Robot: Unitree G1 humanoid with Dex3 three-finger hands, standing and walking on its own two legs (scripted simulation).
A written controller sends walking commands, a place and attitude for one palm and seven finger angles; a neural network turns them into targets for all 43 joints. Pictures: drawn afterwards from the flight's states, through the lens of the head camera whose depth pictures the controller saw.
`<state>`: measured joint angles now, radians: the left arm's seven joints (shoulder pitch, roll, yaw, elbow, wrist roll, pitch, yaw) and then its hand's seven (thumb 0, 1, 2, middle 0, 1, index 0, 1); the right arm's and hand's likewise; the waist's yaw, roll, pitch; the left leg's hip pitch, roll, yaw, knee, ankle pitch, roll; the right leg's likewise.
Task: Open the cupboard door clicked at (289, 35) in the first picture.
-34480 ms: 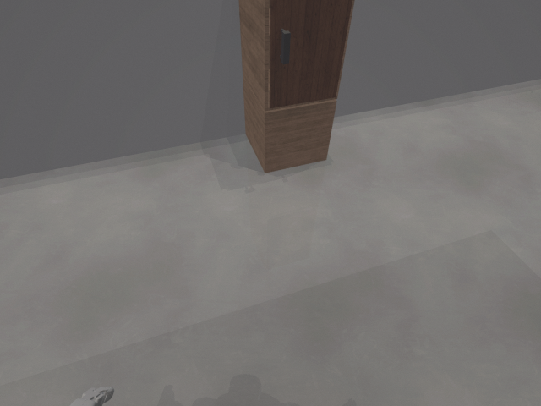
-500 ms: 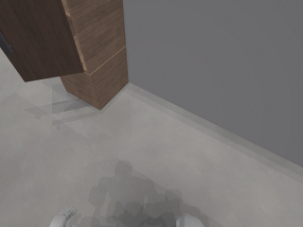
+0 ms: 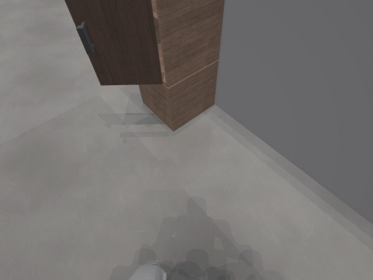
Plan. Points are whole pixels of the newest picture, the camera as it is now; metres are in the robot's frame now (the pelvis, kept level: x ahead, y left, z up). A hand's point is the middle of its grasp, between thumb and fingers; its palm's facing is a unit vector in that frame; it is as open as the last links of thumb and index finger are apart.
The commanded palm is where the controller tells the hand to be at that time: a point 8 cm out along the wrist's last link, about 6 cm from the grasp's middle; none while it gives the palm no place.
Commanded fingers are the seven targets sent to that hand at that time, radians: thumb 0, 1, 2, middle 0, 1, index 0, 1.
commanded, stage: take the last steps up to it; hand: left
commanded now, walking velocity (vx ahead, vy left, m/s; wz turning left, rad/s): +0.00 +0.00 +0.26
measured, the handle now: (87, 37) +1.03 +0.50 -0.06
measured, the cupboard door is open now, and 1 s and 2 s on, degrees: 50 50 50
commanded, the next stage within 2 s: come to a stop and stand still in 1.66 s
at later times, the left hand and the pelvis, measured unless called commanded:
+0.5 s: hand out of the picture +0.12 +0.24 -0.16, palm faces +0.12 -0.97 -0.21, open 7.4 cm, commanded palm none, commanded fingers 0.00 0.90 0.90 -0.20 -0.30 -0.20 -0.30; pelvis +0.06 +0.03 +0.00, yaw +6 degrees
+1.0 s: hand out of the picture +0.08 +0.21 -0.16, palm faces +0.35 -0.92 -0.19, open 7.3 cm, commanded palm none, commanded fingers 0.00 0.90 0.90 -0.20 -0.30 -0.20 -0.30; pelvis +0.21 +0.08 +0.00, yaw +15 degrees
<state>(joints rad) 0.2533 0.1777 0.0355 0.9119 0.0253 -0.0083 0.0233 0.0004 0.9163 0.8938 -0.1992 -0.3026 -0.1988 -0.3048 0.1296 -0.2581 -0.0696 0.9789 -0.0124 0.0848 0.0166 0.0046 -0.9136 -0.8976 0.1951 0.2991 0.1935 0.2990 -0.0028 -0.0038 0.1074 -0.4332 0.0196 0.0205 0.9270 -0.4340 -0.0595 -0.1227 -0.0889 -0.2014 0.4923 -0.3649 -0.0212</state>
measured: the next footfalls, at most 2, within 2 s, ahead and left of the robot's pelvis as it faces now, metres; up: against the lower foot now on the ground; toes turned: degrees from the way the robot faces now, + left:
left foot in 0.12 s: +0.05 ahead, +0.12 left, +0.00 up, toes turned +7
right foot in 0.58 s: +0.18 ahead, -0.07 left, +0.00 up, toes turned +1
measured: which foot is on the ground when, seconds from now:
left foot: up 0.00-0.10, down 0.12-0.58, up 0.60-1.00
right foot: down 0.00-0.12, up 0.14-0.56, down 0.58-1.00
